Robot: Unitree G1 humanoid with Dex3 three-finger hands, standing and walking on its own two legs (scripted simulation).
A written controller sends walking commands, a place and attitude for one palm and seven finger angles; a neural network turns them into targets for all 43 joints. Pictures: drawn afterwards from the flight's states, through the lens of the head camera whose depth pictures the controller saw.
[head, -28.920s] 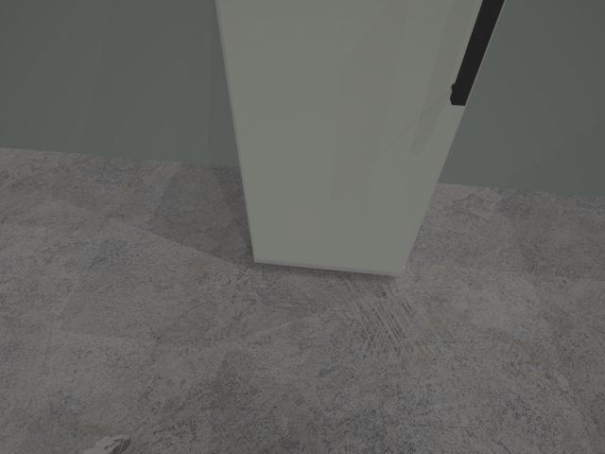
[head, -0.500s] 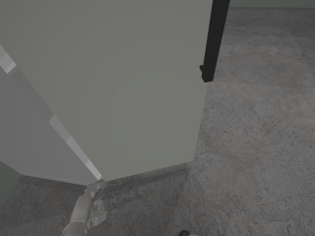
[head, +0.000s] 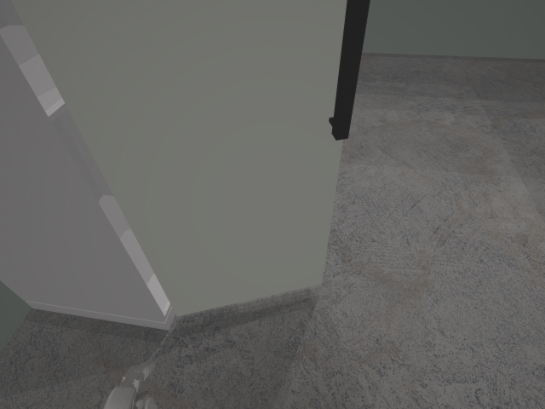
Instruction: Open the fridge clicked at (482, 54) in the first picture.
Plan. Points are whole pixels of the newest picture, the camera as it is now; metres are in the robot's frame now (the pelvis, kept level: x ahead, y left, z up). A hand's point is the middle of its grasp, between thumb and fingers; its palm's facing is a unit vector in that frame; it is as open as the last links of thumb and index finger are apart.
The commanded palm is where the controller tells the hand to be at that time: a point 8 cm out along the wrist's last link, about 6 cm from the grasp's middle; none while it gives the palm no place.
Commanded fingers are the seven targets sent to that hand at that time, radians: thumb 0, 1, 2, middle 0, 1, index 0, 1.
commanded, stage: stop stepping back and stand still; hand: right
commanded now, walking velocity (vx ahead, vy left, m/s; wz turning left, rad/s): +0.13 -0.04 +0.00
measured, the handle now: (348, 29) +0.68 -0.11 +0.27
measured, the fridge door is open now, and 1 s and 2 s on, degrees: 67 67 67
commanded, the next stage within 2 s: let the arm hang, fingers relaxed in 0.76 s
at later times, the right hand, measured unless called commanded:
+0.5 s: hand out of the picture +0.23 -0.29 +0.15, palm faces +0.44 +0.80 -0.41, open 7.5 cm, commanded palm +0.17 -0.32 +0.18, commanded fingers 0.00 -0.90 -0.90 0.20 0.30 0.20 0.30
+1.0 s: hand (493, 365) +0.21 -0.30 -0.03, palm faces +0.17 +0.89 -0.42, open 7.4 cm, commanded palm none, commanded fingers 0.00 -0.90 -0.90 0.20 0.30 0.20 0.30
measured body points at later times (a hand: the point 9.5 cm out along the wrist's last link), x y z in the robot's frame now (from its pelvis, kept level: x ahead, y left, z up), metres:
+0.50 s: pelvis +0.03 -0.02 +0.00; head +0.03 -0.03 +0.45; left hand +0.19 +0.21 -0.09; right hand +0.20 -0.33 +0.17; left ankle +0.00 +0.08 -0.74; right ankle +0.04 -0.11 -0.74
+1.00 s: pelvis +0.02 -0.04 -0.01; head +0.02 -0.03 +0.44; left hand +0.19 +0.21 -0.11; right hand +0.20 -0.35 -0.01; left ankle +0.00 +0.08 -0.74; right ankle +0.04 -0.12 -0.74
